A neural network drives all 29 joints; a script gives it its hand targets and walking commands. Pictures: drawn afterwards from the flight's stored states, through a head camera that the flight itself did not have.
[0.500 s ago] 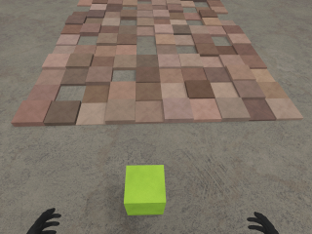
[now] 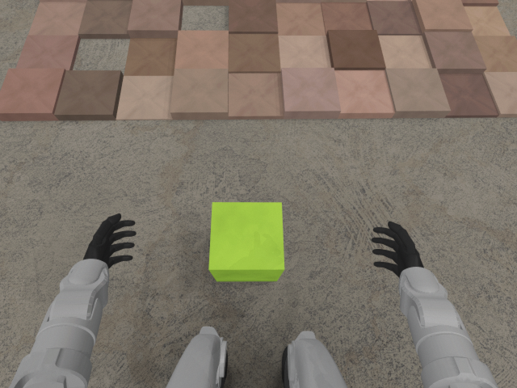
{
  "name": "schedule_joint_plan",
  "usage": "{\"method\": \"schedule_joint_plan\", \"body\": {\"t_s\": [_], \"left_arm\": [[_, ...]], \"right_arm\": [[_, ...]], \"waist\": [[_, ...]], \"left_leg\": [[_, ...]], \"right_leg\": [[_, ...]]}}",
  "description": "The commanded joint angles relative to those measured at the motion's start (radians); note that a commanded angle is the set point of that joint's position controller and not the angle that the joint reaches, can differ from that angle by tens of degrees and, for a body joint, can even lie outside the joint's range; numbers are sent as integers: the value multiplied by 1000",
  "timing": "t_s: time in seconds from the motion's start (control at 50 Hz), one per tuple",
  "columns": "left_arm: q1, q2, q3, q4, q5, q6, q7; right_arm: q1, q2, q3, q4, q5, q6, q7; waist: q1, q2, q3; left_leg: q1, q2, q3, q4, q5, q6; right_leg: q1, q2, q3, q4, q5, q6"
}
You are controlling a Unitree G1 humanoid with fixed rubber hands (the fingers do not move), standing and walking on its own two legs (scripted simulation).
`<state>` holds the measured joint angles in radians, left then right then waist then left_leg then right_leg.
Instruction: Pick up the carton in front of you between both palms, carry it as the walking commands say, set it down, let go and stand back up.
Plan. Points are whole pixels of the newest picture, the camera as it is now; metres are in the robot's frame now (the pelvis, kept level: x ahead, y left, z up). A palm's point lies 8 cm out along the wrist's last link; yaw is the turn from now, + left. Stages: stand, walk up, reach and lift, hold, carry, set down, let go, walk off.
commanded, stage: reach and lift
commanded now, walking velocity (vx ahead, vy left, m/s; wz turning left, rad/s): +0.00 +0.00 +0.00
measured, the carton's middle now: (247, 244) +0.46 +0.03 -0.58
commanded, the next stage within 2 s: none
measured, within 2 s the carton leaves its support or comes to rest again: neither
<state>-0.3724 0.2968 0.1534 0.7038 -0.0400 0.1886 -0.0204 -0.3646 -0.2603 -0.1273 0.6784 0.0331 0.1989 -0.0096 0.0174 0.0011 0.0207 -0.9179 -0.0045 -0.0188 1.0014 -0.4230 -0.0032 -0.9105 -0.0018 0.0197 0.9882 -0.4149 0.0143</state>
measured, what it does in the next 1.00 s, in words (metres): lowers itself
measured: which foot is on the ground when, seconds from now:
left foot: down 0.00-1.00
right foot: down 0.00-1.00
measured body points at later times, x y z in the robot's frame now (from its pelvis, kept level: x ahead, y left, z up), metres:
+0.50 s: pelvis -0.06 +0.00 -0.06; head +0.25 +0.02 +0.26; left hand +0.48 +0.23 -0.16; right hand +0.50 -0.16 -0.16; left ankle +0.03 +0.12 -0.67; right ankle +0.03 -0.13 -0.67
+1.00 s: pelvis -0.06 -0.01 -0.23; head +0.30 +0.01 +0.05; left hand +0.46 +0.23 -0.39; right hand +0.48 -0.16 -0.39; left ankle +0.03 +0.12 -0.67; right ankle +0.03 -0.14 -0.67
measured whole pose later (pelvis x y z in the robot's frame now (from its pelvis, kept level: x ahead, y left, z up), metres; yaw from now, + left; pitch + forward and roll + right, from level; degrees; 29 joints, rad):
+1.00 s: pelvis -0.06 -0.01 -0.23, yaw +0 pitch +51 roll -1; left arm -1.20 0.34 0.26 0.94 -0.10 0.07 0.04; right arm -1.21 -0.26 -0.18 0.89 0.09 0.10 -0.14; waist 0.03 -0.02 0.02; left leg -2.15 -0.05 -0.06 1.79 -0.54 -0.05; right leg -2.14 0.06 0.05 1.79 -0.54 0.05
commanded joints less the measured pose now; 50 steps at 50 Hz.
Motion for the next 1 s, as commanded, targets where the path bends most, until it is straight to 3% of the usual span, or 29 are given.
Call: {"method": "schedule_joint_plan", "body": {"t_s": [0.0,0.08,0.2,0.28,0.36,0.42,0.54,0.64,0.74,0.86,0.98], "left_arm": [[-234,135,47,-64,-18,-22,8],[-450,150,73,-26,-22,-12,15],[-800,165,99,69,-20,21,22],[-984,165,125,139,-1,29,21],[-1107,154,168,187,35,14,20],[-1127,144,204,181,73,-6,20],[-1048,74,256,164,129,-79,11],[-946,24,281,167,149,-132,12],[-917,43,262,160,116,-158,26],[-980,143,159,124,-8,-156,54],[-1110,213,83,109,-99,-121,72]], "right_arm": [[-237,-108,-36,-60,19,-16,-20],[-472,-119,-57,-31,25,-5,-37],[-813,-127,-94,80,21,36,-51],[-998,-135,-132,154,2,42,-53],[-1127,-130,-176,203,-34,25,-53],[-1147,-118,-207,200,-74,4,-57],[-1064,-53,-258,177,-135,-68,-52],[-963,-2,-268,179,-152,-125,-56],[-942,-3,-219,156,-111,-151,-74],[-1022,-56,-95,104,7,-140,-115],[-1141,-122,-36,91,90,-101,-141]], "waist": [[1,-6,-599],[13,1,-696],[16,4,-769],[19,10,-831],[29,2,-909],[34,2,-1026],[40,1,-1048],[35,-4,-1017],[46,-19,-1053],[49,-54,-1232],[47,-26,-1264]], "left_leg": [[179,-36,5,-26,570,-40],[124,-40,18,-25,446,-40],[0,-38,48,-44,143,-43],[-44,-43,57,-27,74,-47],[-76,-52,62,-3,110,-49],[-33,-58,67,14,226,-51],[-81,-60,52,78,500,-47],[-261,-52,27,211,618,-51],[-434,-54,27,386,610,-60],[-554,-61,57,595,538,-66],[-604,-46,92,742,361,-70]], "right_leg": [[168,45,-9,-14,508,31],[73,47,-25,-12,364,32],[-28,49,-48,-13,102,29],[-101,58,-60,8,38,32],[-135,69,-64,30,62,37],[-112,81,-72,41,150,37],[-209,91,-65,102,382,28],[-382,88,-46,228,489,31],[-520,87,-37,408,486,41],[-468,85,-42,634,502,50],[-520,79,-70,776,330,47]]}}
